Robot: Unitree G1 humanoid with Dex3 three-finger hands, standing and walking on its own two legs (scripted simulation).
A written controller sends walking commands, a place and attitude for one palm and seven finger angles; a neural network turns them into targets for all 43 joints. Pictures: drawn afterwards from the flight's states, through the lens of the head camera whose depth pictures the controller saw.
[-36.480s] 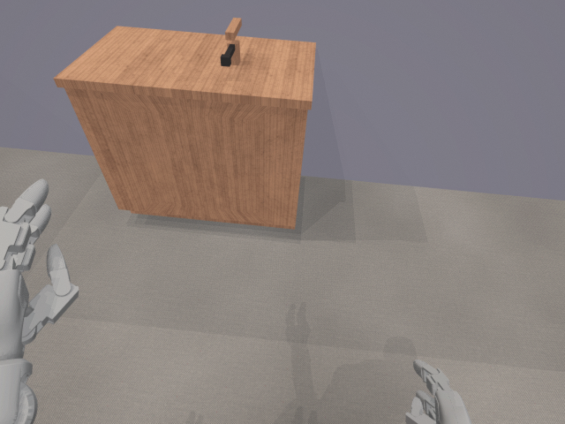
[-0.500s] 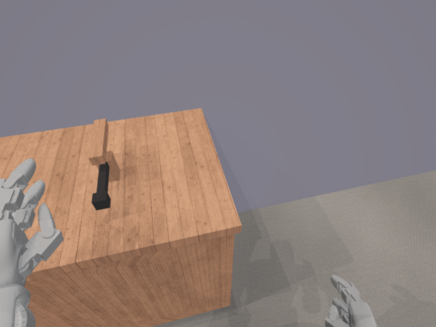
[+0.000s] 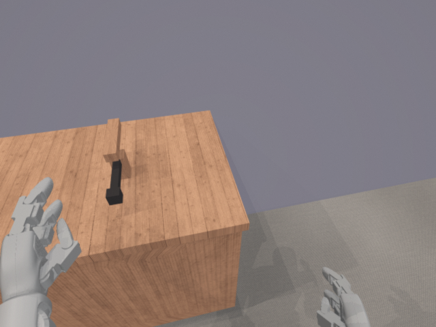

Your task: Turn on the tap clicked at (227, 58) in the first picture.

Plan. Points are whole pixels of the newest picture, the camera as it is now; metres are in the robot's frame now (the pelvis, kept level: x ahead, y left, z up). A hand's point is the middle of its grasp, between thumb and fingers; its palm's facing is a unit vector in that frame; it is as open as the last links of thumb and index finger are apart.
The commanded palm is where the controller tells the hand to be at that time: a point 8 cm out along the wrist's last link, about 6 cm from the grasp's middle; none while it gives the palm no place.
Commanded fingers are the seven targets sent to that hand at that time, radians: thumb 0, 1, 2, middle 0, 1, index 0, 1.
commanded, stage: turn the palm inward beside the body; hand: left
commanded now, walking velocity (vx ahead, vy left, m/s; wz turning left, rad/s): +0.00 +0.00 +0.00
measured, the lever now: (114, 196) +0.36 +0.28 +0.03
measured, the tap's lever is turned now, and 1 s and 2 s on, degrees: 0 0 0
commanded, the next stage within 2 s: reach beside the lever's end, fingers flat in 0.62 s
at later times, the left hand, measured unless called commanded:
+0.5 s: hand (87, 246) +0.19 +0.22 +0.14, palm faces +0.50 -0.86 -0.13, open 7.5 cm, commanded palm +0.13 +0.26 +0.14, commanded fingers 0.00 0.90 0.90 -0.20 -0.30 -0.20 -0.30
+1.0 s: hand (88, 247) +0.19 +0.22 +0.12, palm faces +0.53 -0.84 -0.13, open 7.5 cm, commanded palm +0.15 +0.27 +0.13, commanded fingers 0.00 0.90 0.90 -0.20 -0.30 -0.20 -0.30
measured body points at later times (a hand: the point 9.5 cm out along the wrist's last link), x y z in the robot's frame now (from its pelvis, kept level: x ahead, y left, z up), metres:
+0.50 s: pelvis +0.01 -0.01 +0.00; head -0.02 -0.04 +0.45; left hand +0.16 +0.26 +0.14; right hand +0.20 -0.23 -0.07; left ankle +0.01 +0.11 -0.72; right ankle +0.01 -0.08 -0.72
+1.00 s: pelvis +0.00 -0.02 +0.00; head -0.01 -0.04 +0.45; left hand +0.16 +0.26 +0.13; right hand +0.20 -0.24 -0.08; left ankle +0.01 +0.11 -0.72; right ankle +0.01 -0.08 -0.72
